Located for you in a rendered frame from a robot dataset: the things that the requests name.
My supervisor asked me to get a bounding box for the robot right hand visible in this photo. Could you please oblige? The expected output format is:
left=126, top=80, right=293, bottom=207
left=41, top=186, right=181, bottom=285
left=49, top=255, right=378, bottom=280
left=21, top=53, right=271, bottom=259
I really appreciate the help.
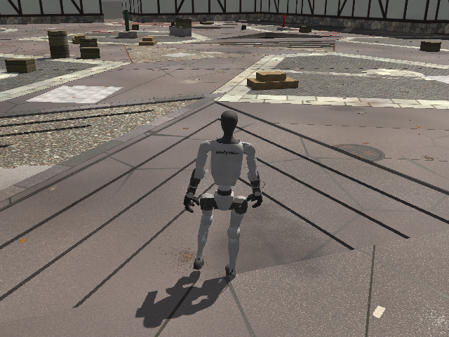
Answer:
left=247, top=193, right=263, bottom=208

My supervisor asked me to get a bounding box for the right robot upper arm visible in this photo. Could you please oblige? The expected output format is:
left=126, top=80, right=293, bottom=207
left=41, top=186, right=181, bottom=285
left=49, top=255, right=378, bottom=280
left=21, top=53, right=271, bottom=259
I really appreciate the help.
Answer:
left=242, top=142, right=258, bottom=181

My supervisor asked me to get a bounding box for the left robot upper arm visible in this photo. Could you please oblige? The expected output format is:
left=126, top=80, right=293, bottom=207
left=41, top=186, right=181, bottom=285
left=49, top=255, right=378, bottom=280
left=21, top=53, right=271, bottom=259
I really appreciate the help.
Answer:
left=194, top=140, right=213, bottom=179

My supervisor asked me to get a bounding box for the robot head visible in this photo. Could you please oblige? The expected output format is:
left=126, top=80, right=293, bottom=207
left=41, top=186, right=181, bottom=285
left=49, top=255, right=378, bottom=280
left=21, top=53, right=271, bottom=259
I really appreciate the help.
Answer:
left=216, top=111, right=240, bottom=144

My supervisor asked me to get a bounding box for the robot left hand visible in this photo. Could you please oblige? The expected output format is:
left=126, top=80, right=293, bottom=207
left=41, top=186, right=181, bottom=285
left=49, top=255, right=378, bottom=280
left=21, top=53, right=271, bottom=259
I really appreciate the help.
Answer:
left=183, top=195, right=200, bottom=213

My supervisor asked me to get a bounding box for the robot left forearm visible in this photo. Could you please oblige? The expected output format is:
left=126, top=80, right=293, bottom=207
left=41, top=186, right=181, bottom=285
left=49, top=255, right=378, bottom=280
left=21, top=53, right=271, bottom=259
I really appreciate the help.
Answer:
left=186, top=169, right=201, bottom=198

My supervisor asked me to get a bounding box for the right robot foot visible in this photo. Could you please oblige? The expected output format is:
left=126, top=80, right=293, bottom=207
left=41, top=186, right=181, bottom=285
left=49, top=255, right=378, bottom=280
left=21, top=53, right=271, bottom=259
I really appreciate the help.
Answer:
left=225, top=264, right=236, bottom=276

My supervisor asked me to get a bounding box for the robot right forearm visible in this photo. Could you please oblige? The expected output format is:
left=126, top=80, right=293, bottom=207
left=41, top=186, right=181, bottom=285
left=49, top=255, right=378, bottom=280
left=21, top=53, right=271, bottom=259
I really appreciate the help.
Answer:
left=250, top=171, right=262, bottom=196

